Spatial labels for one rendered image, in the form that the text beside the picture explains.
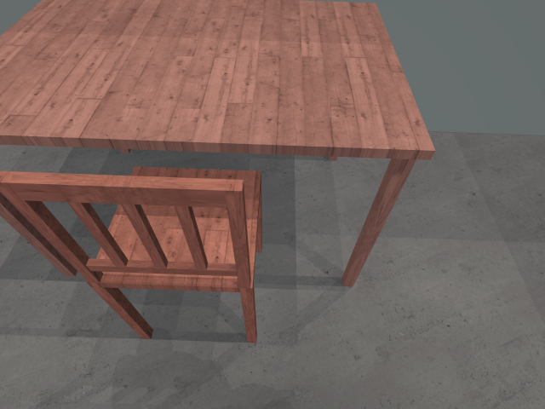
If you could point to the table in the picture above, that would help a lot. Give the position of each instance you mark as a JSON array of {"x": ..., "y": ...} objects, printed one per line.
[{"x": 289, "y": 77}]

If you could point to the chair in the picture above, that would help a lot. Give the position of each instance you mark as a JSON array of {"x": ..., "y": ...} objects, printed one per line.
[{"x": 174, "y": 229}]

